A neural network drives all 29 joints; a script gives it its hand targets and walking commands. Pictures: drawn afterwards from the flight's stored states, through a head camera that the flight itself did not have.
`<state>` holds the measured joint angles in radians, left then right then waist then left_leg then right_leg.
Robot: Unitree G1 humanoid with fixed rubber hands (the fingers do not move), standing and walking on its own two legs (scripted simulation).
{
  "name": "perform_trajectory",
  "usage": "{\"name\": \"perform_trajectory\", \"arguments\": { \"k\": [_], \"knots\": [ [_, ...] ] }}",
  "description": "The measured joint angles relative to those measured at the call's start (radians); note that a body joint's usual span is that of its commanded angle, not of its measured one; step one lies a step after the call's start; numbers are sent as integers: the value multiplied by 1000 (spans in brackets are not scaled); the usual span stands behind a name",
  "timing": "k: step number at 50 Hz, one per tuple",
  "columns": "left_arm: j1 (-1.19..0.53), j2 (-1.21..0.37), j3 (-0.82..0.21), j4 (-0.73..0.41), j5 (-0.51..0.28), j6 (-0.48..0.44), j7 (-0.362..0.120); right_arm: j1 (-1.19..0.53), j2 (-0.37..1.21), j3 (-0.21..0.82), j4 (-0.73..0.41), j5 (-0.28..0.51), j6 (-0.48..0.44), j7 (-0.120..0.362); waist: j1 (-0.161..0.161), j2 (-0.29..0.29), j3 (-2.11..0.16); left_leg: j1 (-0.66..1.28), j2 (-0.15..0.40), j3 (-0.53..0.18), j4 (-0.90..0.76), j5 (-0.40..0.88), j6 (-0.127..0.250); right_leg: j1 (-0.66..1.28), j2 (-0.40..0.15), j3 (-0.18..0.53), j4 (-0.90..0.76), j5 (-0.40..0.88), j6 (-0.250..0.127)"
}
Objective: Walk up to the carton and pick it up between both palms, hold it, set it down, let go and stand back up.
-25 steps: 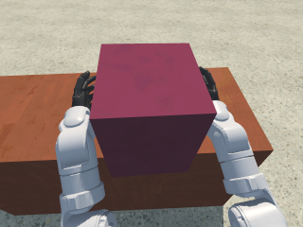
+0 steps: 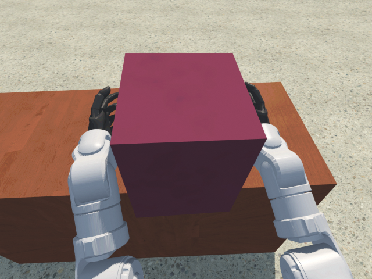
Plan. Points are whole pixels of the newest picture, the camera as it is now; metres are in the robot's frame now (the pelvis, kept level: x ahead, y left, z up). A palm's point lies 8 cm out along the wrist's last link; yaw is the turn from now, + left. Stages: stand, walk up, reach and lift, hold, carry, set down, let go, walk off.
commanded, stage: hold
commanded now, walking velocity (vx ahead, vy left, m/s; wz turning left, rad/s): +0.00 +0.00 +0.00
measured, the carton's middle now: (182, 139) +0.35 +0.01 +0.14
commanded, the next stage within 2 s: none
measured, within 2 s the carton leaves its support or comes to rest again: neither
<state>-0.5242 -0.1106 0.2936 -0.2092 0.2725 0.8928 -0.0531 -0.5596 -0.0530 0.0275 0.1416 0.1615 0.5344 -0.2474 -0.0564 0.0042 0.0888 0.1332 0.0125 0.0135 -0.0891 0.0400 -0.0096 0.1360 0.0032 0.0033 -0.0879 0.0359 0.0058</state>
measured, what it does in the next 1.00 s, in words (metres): stands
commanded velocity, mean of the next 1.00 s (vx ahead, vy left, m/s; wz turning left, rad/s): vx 0.00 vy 0.00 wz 0.00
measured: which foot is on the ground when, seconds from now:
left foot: down 0.00-1.00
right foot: down 0.00-1.00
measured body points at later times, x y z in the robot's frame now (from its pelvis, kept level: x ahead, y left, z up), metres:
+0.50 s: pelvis +0.00 +0.00 +0.00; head +0.00 +0.00 +0.45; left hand +0.36 +0.15 +0.18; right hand +0.37 -0.14 +0.17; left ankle +0.00 +0.12 -0.76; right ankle +0.00 -0.12 -0.76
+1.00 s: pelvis +0.00 +0.00 +0.00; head +0.00 +0.00 +0.45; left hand +0.36 +0.15 +0.18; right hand +0.37 -0.14 +0.16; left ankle +0.00 +0.12 -0.76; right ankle +0.00 -0.12 -0.76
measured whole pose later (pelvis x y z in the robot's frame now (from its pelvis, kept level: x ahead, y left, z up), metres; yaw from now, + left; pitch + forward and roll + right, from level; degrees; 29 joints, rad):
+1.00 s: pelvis +0.00 +0.00 +0.00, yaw +0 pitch -5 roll +0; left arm -0.50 -0.11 0.29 -0.23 0.27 0.90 -0.05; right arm -0.54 -0.06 0.04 0.12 0.17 0.54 -0.26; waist -0.06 0.00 0.09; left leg 0.14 0.01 0.01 -0.09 0.04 -0.01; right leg 0.15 0.00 0.00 -0.09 0.03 0.01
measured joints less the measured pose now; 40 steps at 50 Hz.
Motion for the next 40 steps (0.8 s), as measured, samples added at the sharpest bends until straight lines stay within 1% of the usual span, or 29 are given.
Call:
{"name": "perform_trajectory", "arguments": {
  "k": [4, 11, 17, 26, 35, 40],
  "knots": [
    [14, -4, -3, -22, -3, -4, 2, 4, -7, 9, -19, 8, 1, -4, -2, -3, -3, 2, 1, 1, 0, -1, -1, 2, 1, 1, 0, -1, 0],
    [22, 5, -5, -20, 4, 16, -3, 7, 2, 12, 3, 12, 5, -4, -6, -6, 9, 20, 1, -1, 0, -3, -2, 20, 1, -1, 0, -4, -2],
    [18, 1, -7, -20, -4, 5, 1, 14, -1, 8, -14, 8, 0, -6, -2, 2, 3, 8, 0, -2, 0, 1, -1, 8, 0, -2, 0, 0, -1],
    [-21, 2, 8, 43, 4, -11, -2, -15, 5, -14, 31, -11, -2, 4, 1, 0, -9, -4, 1, -1, 0, 3, 0, -4, 1, -1, 1, 2, -1],
    [17, 0, -6, -9, -5, -12, 4, 3, -4, 6, -5, 8, -6, -3, -2, 0, -9, -8, 1, 0, 0, 0, -1, -8, 1, 0, 0, 0, -1],
    [17, 4, -9, -11, -3, -2, 3, 5, -3, 8, -4, 10, -1, -5, -5, -4, -7, 4, 1, -2, 0, -3, -2, 5, 1, -2, 0, -4, -1]
  ]
}}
